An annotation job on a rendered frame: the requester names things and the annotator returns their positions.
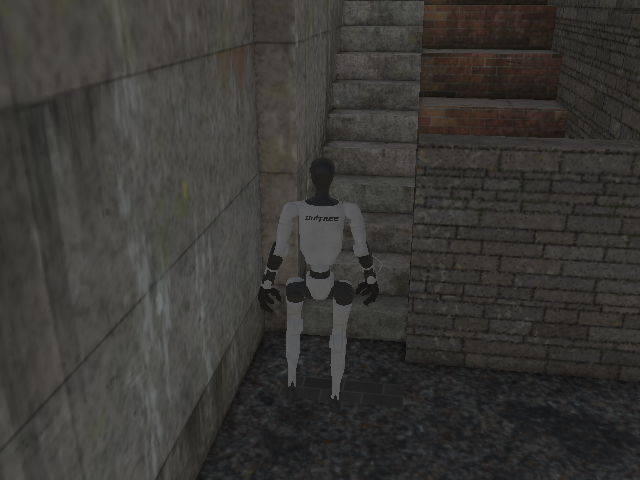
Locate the right robot forearm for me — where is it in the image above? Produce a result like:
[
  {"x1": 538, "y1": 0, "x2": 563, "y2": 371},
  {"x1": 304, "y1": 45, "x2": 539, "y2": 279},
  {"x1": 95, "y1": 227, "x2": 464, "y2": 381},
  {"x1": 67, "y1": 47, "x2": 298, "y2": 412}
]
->
[{"x1": 358, "y1": 241, "x2": 377, "y2": 284}]

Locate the robot head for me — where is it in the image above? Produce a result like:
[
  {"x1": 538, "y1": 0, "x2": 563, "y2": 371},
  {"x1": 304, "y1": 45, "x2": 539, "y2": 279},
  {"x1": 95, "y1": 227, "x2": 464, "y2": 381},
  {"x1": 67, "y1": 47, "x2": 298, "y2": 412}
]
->
[{"x1": 305, "y1": 158, "x2": 339, "y2": 206}]

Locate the left robot forearm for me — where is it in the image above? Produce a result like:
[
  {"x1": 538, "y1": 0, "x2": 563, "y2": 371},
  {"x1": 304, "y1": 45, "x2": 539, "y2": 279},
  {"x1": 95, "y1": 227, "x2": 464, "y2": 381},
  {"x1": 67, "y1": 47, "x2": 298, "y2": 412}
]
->
[{"x1": 261, "y1": 241, "x2": 283, "y2": 289}]

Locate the robot right upper arm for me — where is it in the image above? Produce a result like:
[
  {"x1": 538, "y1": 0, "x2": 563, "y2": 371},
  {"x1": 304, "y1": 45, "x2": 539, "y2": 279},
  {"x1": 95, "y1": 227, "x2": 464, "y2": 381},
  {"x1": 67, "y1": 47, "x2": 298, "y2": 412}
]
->
[{"x1": 343, "y1": 202, "x2": 369, "y2": 257}]

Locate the robot left upper arm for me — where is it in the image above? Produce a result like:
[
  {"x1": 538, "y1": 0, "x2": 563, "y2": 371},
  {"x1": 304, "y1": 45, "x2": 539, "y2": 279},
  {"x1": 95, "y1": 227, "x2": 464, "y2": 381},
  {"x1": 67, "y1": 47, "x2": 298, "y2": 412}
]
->
[{"x1": 273, "y1": 201, "x2": 301, "y2": 257}]

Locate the robot torso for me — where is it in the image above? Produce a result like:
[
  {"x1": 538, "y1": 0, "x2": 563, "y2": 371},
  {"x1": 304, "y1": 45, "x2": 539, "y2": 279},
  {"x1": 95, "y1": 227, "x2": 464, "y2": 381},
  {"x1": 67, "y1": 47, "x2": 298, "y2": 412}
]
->
[{"x1": 298, "y1": 196, "x2": 345, "y2": 300}]

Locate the robot left hand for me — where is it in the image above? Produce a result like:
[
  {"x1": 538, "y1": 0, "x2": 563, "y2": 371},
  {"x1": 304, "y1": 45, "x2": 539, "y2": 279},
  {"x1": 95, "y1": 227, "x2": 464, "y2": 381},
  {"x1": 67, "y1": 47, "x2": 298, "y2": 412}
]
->
[{"x1": 258, "y1": 286, "x2": 281, "y2": 313}]

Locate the robot right hand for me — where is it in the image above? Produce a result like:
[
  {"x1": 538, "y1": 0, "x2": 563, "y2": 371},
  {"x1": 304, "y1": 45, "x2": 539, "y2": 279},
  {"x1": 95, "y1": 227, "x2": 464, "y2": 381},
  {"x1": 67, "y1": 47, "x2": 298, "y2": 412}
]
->
[{"x1": 356, "y1": 280, "x2": 379, "y2": 305}]

